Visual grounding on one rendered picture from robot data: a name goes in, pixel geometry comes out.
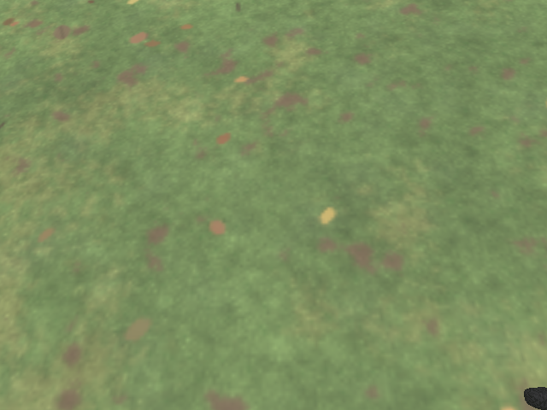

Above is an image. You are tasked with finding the right robot hand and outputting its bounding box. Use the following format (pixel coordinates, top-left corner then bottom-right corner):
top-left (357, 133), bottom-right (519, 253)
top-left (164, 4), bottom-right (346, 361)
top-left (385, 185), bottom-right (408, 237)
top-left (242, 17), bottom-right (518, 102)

top-left (524, 387), bottom-right (547, 410)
